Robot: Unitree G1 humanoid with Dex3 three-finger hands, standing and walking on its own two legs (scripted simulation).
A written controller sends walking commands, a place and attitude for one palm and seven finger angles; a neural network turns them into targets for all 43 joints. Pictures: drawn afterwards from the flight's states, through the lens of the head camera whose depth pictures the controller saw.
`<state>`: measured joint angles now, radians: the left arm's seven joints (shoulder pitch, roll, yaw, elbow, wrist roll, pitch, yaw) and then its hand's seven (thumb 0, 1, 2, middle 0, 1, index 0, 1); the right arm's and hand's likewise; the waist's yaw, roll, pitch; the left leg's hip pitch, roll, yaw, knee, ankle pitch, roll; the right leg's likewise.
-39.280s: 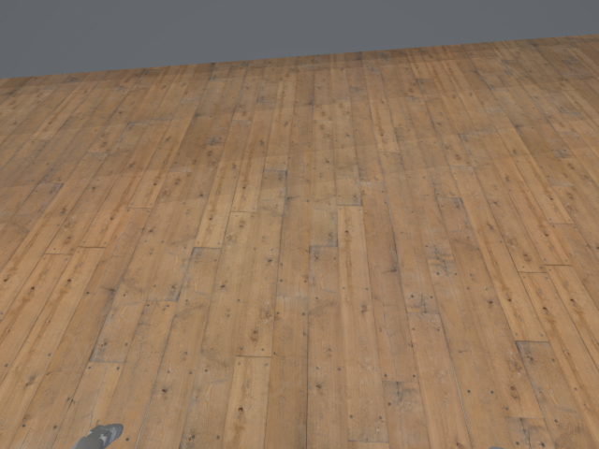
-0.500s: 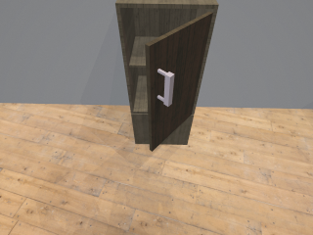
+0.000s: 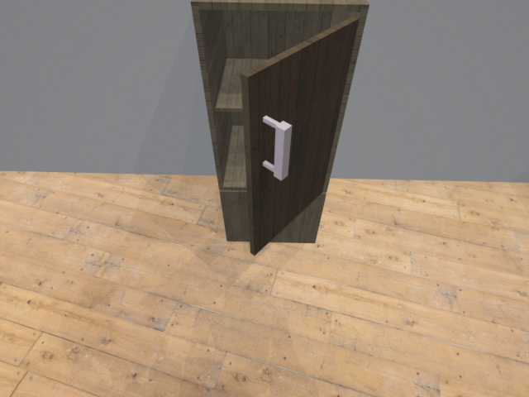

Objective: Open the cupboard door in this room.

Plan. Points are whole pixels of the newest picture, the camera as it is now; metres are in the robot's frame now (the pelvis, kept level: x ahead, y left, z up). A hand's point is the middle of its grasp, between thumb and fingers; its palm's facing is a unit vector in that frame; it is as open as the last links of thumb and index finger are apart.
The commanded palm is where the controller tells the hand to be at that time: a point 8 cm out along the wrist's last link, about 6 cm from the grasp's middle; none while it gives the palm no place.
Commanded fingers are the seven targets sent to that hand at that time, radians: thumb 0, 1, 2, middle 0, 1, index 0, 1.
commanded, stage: walk to a spot facing it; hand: left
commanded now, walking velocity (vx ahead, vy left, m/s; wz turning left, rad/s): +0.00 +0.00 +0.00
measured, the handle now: (274, 148) +0.59 +0.01 +0.03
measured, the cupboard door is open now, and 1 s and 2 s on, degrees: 49 49 49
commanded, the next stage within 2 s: none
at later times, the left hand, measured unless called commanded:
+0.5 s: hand out of the picture +0.06 +0.18 -0.18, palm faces -0.12 -0.95 -0.27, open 7.4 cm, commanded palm none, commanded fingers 0.00 0.90 0.90 -0.20 -0.30 -0.20 -0.30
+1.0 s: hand out of the picture +0.15 +0.16 -0.19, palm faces -0.36 -0.91 -0.21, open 7.4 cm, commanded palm none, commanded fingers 0.00 0.90 0.90 -0.20 -0.30 -0.20 -0.30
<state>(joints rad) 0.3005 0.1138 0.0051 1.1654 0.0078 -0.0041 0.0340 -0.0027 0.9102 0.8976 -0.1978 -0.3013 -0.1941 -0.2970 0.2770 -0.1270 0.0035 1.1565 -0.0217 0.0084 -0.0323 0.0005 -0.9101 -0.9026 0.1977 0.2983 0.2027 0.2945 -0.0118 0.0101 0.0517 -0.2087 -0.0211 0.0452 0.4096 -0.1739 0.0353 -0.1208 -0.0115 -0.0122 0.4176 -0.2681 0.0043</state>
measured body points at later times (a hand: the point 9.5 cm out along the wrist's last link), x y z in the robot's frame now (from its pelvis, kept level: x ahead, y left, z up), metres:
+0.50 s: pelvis +0.00 -0.02 -0.02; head +0.04 -0.06 +0.43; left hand +0.06 +0.22 -0.15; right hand +0.00 -0.27 -0.18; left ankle +0.03 +0.10 -0.74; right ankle -0.04 -0.11 -0.74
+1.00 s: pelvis +0.04 +0.00 -0.02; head +0.10 -0.01 +0.43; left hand +0.17 +0.21 -0.17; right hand +0.07 -0.29 -0.14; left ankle +0.11 +0.10 -0.75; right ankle -0.04 -0.11 -0.74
